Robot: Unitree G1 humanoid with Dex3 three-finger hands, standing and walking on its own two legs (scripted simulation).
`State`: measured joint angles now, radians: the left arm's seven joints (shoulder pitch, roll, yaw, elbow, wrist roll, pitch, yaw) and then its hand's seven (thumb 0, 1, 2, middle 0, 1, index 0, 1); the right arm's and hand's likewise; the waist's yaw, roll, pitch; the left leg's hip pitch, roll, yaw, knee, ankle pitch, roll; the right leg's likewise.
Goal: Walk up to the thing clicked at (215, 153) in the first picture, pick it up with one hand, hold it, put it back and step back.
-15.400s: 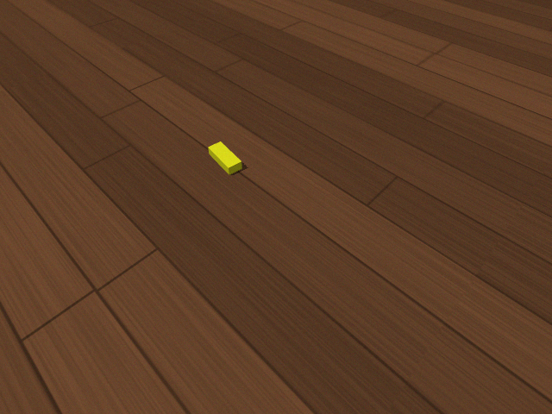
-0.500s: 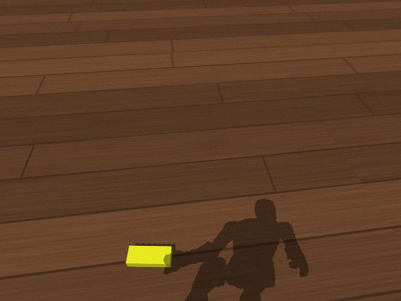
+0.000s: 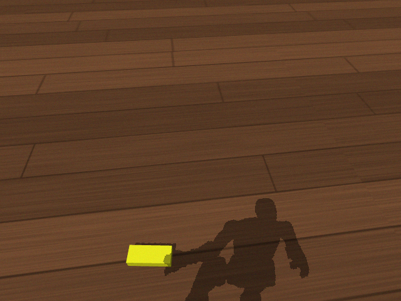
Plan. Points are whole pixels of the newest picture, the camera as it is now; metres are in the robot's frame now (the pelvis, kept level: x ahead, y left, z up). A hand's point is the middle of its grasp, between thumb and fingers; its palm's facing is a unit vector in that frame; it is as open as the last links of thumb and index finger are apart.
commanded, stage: stand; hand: left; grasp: from above
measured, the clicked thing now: (150, 255) +0.44 +0.25 -0.76
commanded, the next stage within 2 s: rise first in 0.58 s
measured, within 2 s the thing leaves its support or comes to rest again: neither
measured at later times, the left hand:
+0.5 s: hand out of the picture +0.07 +0.25 -0.16, palm faces -0.03 -0.94 -0.35, open 7.4 cm
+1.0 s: hand out of the picture +0.15 +0.26 -0.17, palm faces -0.05 -0.92 -0.38, open 10.5 cm
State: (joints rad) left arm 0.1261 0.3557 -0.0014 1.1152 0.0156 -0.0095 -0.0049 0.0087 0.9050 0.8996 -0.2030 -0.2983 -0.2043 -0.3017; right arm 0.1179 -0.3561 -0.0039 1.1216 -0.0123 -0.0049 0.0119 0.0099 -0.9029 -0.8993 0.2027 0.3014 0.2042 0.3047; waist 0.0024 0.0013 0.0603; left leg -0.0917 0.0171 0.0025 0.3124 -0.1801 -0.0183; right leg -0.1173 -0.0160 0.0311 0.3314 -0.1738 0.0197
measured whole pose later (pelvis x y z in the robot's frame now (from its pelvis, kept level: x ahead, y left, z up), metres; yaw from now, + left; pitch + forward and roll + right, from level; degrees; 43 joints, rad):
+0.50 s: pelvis +0.00 +0.00 +0.00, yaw +0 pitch -2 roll +0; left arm 0.12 0.35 0.00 1.11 0.01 -0.01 0.00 0.01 0.90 0.90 -0.20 -0.30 -0.20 -0.30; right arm 0.12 -0.36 0.00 1.12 -0.01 -0.01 0.01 0.01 -0.90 -0.90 0.20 0.30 0.20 0.30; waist 0.00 0.00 0.06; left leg -0.09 0.02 0.00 0.32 -0.19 -0.02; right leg -0.12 -0.01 0.03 0.33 -0.18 0.02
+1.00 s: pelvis -0.01 +0.00 -0.03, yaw +1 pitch +7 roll +0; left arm -0.02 0.33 0.13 0.95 0.16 0.03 -0.02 0.01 0.22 0.99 -0.06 -0.89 -0.08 -0.88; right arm 0.23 -0.25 -0.03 0.75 0.02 -0.05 -0.02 0.01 -0.92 -0.90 0.20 0.30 0.20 0.30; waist -0.02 -0.01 -0.01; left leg -0.47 0.02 -0.02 0.67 -0.32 -0.01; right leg -0.48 -0.01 0.02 0.65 -0.30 0.02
